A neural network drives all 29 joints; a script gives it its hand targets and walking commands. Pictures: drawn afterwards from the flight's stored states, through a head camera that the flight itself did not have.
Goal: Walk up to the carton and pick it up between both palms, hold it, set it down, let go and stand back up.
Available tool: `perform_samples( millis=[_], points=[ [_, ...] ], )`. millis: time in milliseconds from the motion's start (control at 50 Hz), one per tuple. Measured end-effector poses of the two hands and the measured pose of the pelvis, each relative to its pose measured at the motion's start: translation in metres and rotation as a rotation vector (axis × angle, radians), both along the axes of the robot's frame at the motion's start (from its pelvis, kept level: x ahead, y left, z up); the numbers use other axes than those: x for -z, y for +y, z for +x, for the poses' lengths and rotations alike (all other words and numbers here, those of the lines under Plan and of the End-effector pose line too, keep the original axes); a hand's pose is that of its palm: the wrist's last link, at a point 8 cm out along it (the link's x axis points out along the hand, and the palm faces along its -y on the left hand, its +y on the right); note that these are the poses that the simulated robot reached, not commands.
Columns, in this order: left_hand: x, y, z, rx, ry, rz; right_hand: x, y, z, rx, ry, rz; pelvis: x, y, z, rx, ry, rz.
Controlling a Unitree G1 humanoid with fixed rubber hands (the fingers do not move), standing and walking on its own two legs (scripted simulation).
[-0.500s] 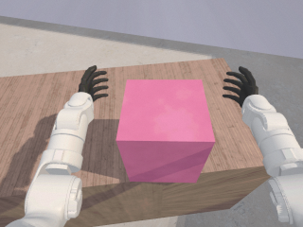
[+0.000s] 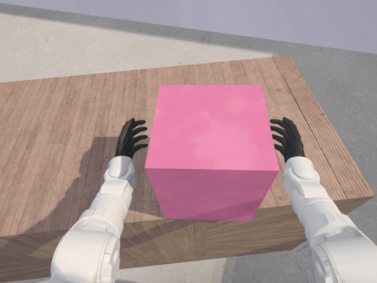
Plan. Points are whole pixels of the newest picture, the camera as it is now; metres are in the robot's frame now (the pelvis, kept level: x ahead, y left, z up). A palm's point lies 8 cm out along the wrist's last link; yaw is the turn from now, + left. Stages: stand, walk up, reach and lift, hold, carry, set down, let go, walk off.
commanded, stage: reach and lift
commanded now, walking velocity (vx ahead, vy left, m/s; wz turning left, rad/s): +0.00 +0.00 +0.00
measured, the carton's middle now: (208, 157) +0.40 +0.00 +0.02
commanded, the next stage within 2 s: none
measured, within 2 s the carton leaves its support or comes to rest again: neither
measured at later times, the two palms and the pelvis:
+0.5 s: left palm (143, 153) +0.41 +0.15 +0.03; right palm (277, 155) +0.41 -0.15 +0.03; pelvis -0.02 +0.01 -0.01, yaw -1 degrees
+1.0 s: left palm (144, 161) +0.39 +0.15 +0.03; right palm (282, 169) +0.38 -0.16 +0.03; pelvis +0.00 +0.00 +0.01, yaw +0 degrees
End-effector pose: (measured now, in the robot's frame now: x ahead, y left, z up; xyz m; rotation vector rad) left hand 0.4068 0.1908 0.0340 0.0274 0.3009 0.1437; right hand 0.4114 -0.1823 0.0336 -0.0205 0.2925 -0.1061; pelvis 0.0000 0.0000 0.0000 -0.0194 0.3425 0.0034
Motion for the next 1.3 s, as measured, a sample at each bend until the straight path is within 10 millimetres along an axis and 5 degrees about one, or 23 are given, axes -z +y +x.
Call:
perform_samples(
  millis=[260, 460, 700, 940, 1300],
  points=[
    [0.001, -0.019, 0.005, 0.029, -0.013, -0.025, -0.005, -0.007, 0.0, 0.023, 0.012, 0.002, 0.009, 0.004, -0.012, 0.014, 0.033, -0.001],
    [0.008, -0.039, 0.006, 0.029, -0.029, -0.048, 0.006, 0.024, 0.0, -0.011, 0.011, 0.03, 0.013, 0.005, -0.017, 0.012, 0.056, -0.002],
    [0.004, -0.04, 0.003, 0.023, -0.031, -0.015, 0.007, 0.033, -0.005, 0.035, -0.018, 0.011, 0.004, 0.007, -0.014, 0.002, 0.021, -0.007],
    [0.004, -0.045, -0.015, 0.072, -0.019, 0.007, 0.008, 0.027, -0.033, 0.048, -0.029, -0.021, -0.011, 0.005, 0.002, -0.006, -0.096, 0.006],
    [0.004, -0.045, -0.016, 0.073, -0.018, 0.015, 0.007, 0.027, -0.033, 0.034, -0.027, -0.054, -0.016, 0.002, 0.006, 0.009, -0.119, 0.011]
  ],
)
